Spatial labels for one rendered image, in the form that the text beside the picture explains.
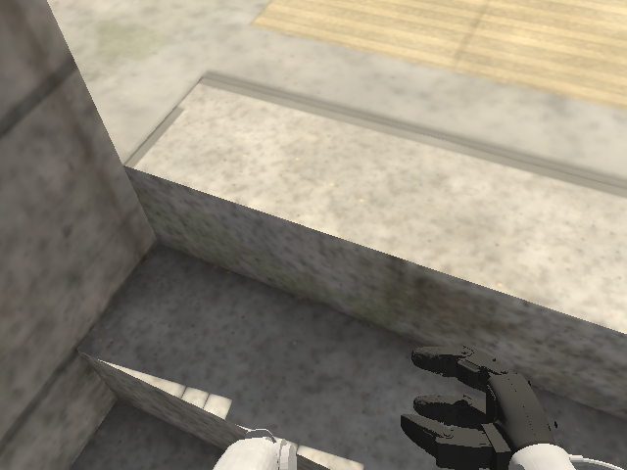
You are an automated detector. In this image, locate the left robot shin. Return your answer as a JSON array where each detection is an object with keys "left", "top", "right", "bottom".
[{"left": 245, "top": 429, "right": 277, "bottom": 443}]

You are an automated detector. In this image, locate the robot left thigh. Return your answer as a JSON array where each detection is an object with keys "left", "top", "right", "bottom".
[{"left": 213, "top": 437, "right": 297, "bottom": 470}]

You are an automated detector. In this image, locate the robot right forearm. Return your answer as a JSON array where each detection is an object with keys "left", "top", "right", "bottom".
[{"left": 508, "top": 444, "right": 578, "bottom": 470}]

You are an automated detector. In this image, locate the robot right hand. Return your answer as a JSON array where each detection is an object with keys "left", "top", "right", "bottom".
[{"left": 401, "top": 345, "right": 557, "bottom": 470}]

